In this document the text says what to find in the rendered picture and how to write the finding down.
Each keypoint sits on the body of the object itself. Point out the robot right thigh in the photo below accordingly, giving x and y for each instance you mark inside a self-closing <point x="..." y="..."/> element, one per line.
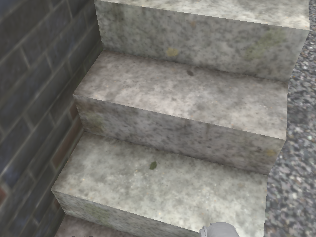
<point x="218" y="229"/>

